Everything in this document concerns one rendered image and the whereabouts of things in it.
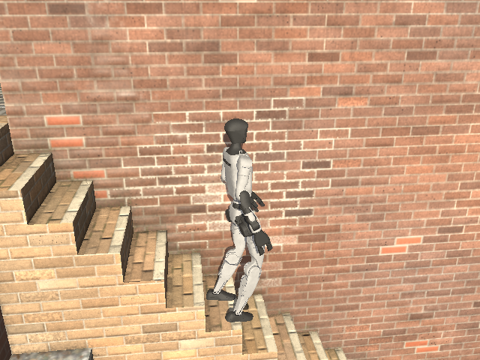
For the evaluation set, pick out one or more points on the stairs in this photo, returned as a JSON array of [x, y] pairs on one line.
[[74, 276]]

